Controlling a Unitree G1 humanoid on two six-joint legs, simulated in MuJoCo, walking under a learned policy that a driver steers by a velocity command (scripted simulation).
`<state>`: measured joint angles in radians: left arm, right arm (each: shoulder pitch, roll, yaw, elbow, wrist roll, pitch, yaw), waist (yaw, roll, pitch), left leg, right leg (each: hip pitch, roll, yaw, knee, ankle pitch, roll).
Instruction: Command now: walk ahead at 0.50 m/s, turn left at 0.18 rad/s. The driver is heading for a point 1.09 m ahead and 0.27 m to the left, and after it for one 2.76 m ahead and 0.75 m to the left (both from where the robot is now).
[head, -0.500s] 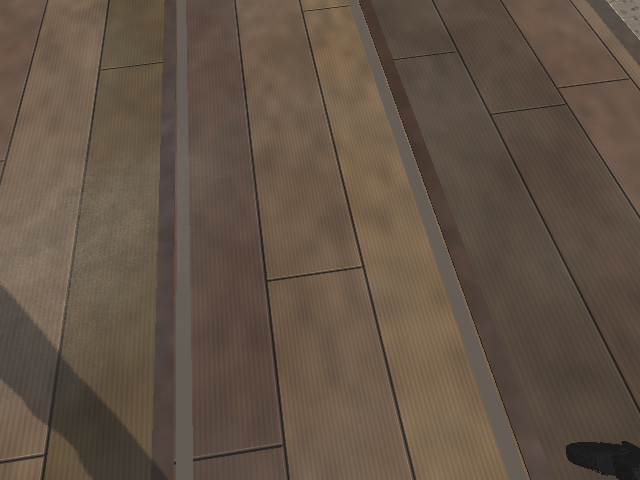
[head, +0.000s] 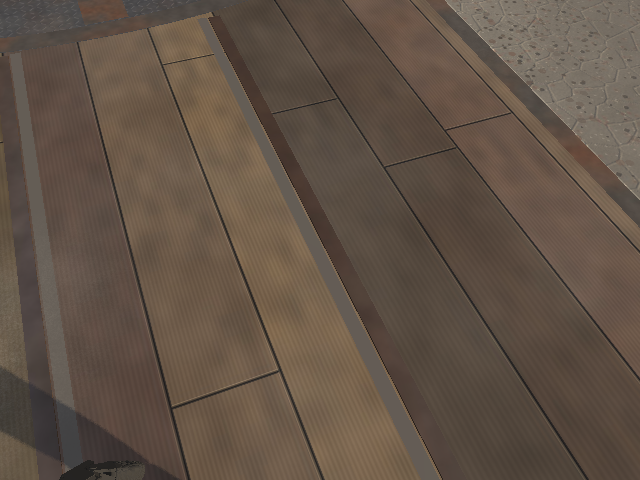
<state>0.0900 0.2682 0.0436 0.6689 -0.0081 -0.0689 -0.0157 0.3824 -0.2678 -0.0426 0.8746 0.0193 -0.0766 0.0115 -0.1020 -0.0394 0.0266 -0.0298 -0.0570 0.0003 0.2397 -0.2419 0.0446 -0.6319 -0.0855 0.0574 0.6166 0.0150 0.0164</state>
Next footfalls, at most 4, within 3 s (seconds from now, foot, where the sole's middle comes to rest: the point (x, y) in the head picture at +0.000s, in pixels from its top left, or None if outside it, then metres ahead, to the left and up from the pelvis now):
0.12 right None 0.25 -0.14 -0.78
0.56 left None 0.29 0.12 -0.78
1.00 right None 0.42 -0.07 -0.78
1.44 left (149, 461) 0.54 0.31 -0.78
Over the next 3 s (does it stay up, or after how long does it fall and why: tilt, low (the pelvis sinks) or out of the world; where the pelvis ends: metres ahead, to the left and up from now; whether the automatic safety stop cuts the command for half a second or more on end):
stays up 1.08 0.24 0.00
